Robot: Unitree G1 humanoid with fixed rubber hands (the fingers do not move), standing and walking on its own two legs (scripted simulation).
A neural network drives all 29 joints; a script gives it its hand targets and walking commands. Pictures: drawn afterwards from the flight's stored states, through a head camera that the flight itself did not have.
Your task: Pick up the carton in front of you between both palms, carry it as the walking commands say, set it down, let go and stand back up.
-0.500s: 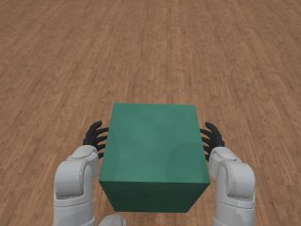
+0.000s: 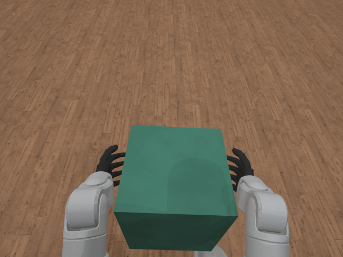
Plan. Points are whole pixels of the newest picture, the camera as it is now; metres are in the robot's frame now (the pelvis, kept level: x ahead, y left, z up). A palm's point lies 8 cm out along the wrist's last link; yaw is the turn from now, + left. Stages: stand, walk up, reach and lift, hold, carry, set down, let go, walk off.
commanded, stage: carry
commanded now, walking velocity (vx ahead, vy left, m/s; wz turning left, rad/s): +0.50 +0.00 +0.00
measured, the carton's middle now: (173, 191) +0.26 +0.00 -0.03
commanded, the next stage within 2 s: none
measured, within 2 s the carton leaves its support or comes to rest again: neither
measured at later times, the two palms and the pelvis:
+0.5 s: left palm (136, 70) +0.59 +0.11 +0.08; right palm (232, 75) +0.61 -0.18 +0.07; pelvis +0.33 -0.05 +0.00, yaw +3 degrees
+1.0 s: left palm (135, 39) +0.78 +0.14 +0.07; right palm (216, 44) +0.79 -0.16 +0.07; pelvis +0.51 -0.01 -0.02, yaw +1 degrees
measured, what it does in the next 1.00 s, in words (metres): walks ahead: right foot, then left foot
